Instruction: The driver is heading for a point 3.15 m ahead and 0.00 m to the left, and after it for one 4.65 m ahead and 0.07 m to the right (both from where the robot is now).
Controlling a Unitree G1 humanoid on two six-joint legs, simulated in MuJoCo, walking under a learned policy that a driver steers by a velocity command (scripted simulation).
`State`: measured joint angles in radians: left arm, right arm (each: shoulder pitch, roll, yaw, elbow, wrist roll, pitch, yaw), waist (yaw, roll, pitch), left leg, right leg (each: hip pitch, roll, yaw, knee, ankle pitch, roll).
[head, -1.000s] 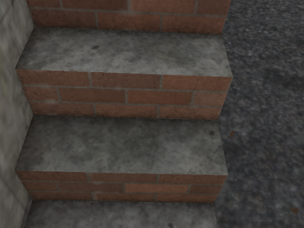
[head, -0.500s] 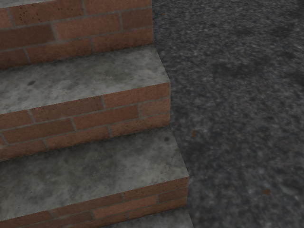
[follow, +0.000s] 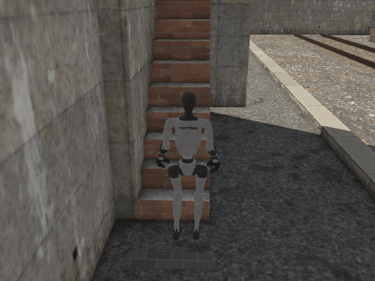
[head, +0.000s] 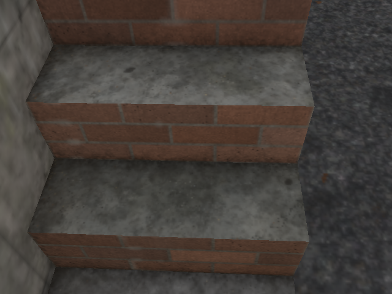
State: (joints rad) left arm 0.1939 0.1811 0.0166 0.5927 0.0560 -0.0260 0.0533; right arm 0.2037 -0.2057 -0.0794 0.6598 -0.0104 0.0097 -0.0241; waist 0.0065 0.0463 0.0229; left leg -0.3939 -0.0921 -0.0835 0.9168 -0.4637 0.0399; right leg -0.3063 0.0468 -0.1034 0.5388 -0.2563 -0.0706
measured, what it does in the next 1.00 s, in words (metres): steps on the spot: left foot, then right foot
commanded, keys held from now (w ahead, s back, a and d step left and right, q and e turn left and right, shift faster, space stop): w+q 0.34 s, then w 0.02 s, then w+e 0.64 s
